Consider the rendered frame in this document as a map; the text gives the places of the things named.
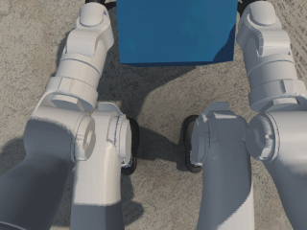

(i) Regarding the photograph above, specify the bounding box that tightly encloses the right robot forearm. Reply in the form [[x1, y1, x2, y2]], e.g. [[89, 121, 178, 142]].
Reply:
[[235, 0, 307, 113]]

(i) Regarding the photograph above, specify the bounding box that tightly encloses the carton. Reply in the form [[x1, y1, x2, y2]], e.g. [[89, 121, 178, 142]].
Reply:
[[116, 0, 238, 67]]

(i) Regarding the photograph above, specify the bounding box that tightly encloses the robot left shin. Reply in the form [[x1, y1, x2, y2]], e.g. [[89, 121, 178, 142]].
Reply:
[[90, 102, 132, 168]]

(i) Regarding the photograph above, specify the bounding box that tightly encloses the robot left hand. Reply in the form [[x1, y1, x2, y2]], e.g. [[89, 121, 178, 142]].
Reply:
[[85, 0, 116, 10]]

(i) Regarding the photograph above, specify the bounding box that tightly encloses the right robot upper arm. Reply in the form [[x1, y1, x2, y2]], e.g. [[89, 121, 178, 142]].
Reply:
[[245, 110, 307, 230]]

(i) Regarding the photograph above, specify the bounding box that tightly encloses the left robot foot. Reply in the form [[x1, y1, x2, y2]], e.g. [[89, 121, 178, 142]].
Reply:
[[121, 117, 140, 175]]

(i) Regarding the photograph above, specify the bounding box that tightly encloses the robot right hand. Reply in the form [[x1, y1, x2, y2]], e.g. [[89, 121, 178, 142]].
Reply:
[[237, 0, 267, 17]]

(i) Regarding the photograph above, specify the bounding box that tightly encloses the left robot forearm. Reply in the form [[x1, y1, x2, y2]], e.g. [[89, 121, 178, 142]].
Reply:
[[23, 2, 114, 148]]

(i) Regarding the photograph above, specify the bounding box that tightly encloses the left robot upper arm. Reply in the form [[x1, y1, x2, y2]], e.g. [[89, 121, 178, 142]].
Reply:
[[0, 105, 96, 230]]

